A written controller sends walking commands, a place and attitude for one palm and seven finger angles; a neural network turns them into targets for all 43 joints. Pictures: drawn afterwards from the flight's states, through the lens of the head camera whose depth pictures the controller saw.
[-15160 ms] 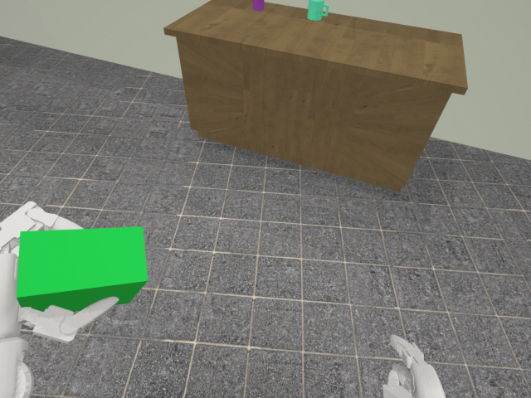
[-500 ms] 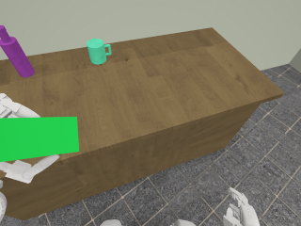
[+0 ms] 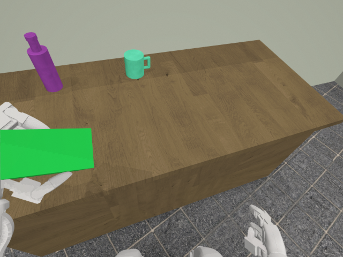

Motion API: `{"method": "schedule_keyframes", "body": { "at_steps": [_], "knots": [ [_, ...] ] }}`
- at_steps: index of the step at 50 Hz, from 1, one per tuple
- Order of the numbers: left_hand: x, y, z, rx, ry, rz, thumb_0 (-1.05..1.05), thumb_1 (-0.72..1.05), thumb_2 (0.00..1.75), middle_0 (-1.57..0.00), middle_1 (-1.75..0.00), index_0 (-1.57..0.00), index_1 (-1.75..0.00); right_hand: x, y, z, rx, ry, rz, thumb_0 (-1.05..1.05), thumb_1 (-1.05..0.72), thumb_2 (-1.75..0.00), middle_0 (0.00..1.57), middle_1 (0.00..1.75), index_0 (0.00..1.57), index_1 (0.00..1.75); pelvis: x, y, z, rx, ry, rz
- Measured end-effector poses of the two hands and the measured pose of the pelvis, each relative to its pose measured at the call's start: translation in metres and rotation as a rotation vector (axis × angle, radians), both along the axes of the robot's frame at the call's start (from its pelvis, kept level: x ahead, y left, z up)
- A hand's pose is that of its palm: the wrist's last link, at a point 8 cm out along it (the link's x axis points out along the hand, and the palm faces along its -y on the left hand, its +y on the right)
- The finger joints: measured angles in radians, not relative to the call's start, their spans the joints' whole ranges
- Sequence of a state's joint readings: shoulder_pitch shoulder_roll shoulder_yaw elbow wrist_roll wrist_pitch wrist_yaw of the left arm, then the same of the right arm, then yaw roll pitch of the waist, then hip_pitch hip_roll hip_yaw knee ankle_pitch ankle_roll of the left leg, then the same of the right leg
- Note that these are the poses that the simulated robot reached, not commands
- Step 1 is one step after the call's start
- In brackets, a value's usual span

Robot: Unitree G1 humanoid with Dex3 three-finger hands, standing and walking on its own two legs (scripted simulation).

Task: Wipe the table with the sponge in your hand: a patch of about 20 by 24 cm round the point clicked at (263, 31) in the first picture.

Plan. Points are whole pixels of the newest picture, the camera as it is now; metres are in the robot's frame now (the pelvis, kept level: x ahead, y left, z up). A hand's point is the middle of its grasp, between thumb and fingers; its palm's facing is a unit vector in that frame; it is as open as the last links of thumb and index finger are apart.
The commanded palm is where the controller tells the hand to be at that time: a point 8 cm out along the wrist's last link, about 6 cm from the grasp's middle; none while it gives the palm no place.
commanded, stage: shuffle to correct the standing spot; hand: left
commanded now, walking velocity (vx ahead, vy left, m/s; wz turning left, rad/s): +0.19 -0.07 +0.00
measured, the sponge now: (59, 153) +0.24 +0.22 +0.16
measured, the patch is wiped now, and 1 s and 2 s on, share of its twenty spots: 0.00 0.00 0.00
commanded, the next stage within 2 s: come to a stop and stand still in 1.34 s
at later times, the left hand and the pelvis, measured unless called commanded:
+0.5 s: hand (46, 149) +0.24 +0.23 +0.18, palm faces +0.33 -0.86 -0.38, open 10.1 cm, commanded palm +0.18 +0.28 +0.19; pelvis +0.01 +0.00 +0.01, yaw -2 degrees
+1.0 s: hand (77, 131) +0.28 +0.19 +0.18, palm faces +0.29 -0.86 -0.42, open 10.1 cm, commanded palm +0.22 +0.25 +0.19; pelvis +0.05 -0.03 +0.01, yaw -3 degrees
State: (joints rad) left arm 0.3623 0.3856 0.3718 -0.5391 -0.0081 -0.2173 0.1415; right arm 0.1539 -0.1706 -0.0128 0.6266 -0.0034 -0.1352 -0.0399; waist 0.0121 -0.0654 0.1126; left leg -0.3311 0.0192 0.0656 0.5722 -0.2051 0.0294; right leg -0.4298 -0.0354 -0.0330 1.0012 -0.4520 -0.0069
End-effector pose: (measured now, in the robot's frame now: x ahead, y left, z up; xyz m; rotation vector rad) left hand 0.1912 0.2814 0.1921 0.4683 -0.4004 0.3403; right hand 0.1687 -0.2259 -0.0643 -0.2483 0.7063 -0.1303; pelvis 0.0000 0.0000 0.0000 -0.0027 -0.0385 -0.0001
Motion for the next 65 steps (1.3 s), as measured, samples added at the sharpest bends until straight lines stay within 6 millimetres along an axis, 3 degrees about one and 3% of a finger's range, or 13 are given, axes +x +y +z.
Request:
{"method": "schedule_keyframes", "body": {
  "at_steps": [5, 10, 14, 18, 23, 30, 36, 41, 50, 61, 65],
  "knots": [
    [-0.005, -0.001, 0.02, 0.056, 0.002, -0.044, -0.01, -0.51, 1.01, -0.73, -1.36, -0.75, -1.35, 0.006, 0.021, 0.008, 0.065, -0.048, 0.004, 0.02, -0.9, -0.9, 0.2, 0.3, 0.2, 0.3, 0.003, 0.007, 0.006, -0.013, 0.034, -0.016],
    [-0.013, 0.007, 0.012, 0.088, 0.097, -0.002, -0.01, -0.51, 1.01, -0.73, -1.36, -0.75, -1.35, 0.004, 0.028, -0.006, 0.101, -0.036, 0.012, 0.01, -0.9, -0.9, 0.2, 0.3, 0.2, 0.3, 0.003, 0.008, 0.002, -0.02, 0.035, -0.031],
    [-0.013, 0.016, -0.003, -0.007, 0.152, 0.062, -0.01, -0.51, 1.01, -0.73, -1.36, -0.75, -1.35, -0.008, 0.024, -0.012, 0.094, 0.011, 0.002, 0.02, -0.9, -0.9, 0.2, 0.3, 0.2, 0.3, 0.004, 0.009, 0.004, -0.021, 0.026, -0.042],
    [-0.005, 0.011, -0.019, -0.103, 0.146, 0.05, -0.01, -0.51, 1.01, -0.73, -1.36, -0.75, -1.35, -0.02, 0.012, -0.009, 0.037, 0.031, -0.019, 0.02, -0.9, -0.9, 0.2, 0.3, 0.2, 0.3, 0.005, 0.01, 0.003, -0.017, 0.005, -0.049],
    [0.01, -0.005, -0.01, -0.077, 0.108, -0.024, -0.01, -0.51, 1.01, -0.73, -1.36, -0.75, -1.35, -0.025, -0.001, 0.001, 0.002, 0.019, -0.06, 0.02, -0.9, -0.9, 0.2, 0.3, 0.2, 0.3, 0.007, 0.008, 0.006, -0.006, 0.009, -0.041],
    [0.013, -0.011, 0.011, 0.052, 0.116, -0.022, -0.01, -0.51, 1.01, -0.73, -1.36, -0.75, -1.35, -0.017, -0.012, -0.002, 0.038, 0.018, -0.086, 0.02, -0.9, -0.9, 0.2, 0.3, 0.2, 0.3, 0.018, -0.004, 0.008, -0.014, 0.037, -0.038],
    [0.021, -0.012, -0.01, -0.027, 0.196, 0.046, -0.01, -0.51, 1.01, -0.73, -1.36, -0.75, -1.35, -0.004, -0.022, -0.011, 0.043, 0.049, -0.079, 0.02, -0.9, -0.9, 0.2, 0.3, 0.2, 0.3, 0.032, -0.012, 0.007, -0.006, 0.046, -0.048],
    [0.039, -0.027, -0.021, -0.093, 0.196, 0.024, -0.01, -0.51, 1.01, -0.73, -1.36, -0.75, -1.35, 0.013, -0.028, -0.009, 0.029, 0.046, -0.064, 0.02, -0.9, -0.9, 0.2, 0.3, 0.2, 0.3, 0.04, -0.019, 0.006, 0.001, 0.038, -0.046],
    [0.053, -0.044, 0.004, 0.006, 0.135, -0.069, -0.01, -0.51, 1.01, -0.73, -1.36, -0.75, -1.35, 0.041, -0.036, 0.008, 0.045, -0.037, -0.086, 0.02, -0.9, -0.9, 0.2, 0.3, 0.2, 0.3, 0.048, -0.026, 0.006, 0.003, 0.04, -0.052],
    [0.037, -0.026, -0.019, -0.075, 0.21, 0.025, -0.01, -0.51, 1.01, -0.73, -1.36, -0.75, -1.35, 0.03, -0.034, 0.0, 0.031, 0.022, -0.077, 0.02, -0.9, -0.9, 0.2, 0.3, 0.2, 0.3, 0.046, -0.021, 0.006, 0.003, 0.024, -0.046],
    [0.035, -0.027, -0.016, -0.09, 0.179, 0.007, -0.01, -0.51, 1.01, -0.73, -1.36, -0.75, -1.35, 0.023, -0.027, -0.001, 0.024, 0.037, -0.063, 0.02, -0.9, -0.9, 0.2, 0.3, 0.2, 0.3, 0.041, -0.017, 0.007, -0.002, 0.02, -0.038]
  ]
}}
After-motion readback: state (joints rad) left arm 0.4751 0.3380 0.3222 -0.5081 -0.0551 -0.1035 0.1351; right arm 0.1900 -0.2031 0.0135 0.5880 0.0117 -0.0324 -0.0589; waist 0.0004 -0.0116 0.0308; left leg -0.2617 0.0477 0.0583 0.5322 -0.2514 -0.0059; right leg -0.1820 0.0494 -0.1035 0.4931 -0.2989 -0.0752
